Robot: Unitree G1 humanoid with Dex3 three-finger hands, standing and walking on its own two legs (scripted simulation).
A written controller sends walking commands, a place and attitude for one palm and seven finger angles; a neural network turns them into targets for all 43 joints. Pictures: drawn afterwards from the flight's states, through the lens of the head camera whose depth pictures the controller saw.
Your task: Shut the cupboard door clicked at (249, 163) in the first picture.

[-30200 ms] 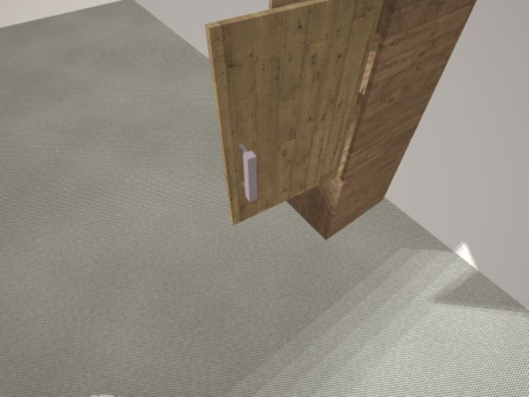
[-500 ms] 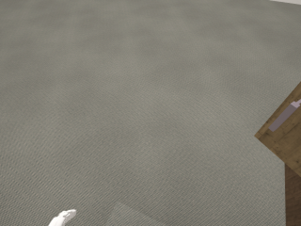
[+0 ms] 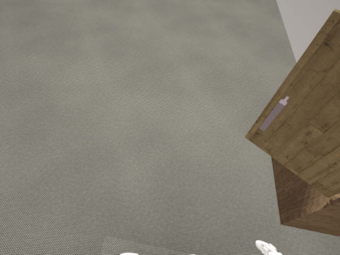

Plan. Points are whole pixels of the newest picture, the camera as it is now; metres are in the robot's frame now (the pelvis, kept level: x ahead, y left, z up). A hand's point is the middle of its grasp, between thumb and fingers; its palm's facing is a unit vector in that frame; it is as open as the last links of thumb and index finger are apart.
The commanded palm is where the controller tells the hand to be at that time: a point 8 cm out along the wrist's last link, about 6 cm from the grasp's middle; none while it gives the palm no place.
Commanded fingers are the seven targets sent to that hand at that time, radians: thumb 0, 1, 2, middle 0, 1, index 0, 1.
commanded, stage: turn to face it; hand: left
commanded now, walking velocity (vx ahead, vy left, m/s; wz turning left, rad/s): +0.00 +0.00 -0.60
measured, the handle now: (274, 113) +0.63 -0.35 -0.10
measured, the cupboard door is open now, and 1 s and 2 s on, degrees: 56 56 56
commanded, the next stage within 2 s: take the last steps up to it in 1.02 s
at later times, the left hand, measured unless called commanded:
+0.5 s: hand (124, 231) +0.19 +0.13 -0.14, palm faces -0.34 -0.90 -0.29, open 7.4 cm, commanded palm none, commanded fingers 0.00 0.90 0.90 -0.20 -0.30 -0.20 -0.30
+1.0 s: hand (117, 251) +0.14 +0.14 -0.18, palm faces -0.43 -0.88 -0.20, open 7.4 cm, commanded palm none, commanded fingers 0.00 0.90 0.90 -0.20 -0.30 -0.20 -0.30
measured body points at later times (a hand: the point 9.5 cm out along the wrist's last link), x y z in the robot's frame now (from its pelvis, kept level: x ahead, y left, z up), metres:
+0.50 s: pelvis -0.01 -0.02 -0.01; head +0.02 -0.06 +0.44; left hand +0.20 +0.17 -0.12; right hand -0.08 -0.29 -0.16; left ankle +0.00 +0.11 -0.71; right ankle -0.05 -0.12 -0.73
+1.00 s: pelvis +0.01 -0.01 +0.00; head +0.05 -0.01 +0.45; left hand +0.16 +0.19 -0.16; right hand -0.02 -0.28 -0.12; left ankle +0.06 +0.08 -0.73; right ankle -0.05 -0.11 -0.72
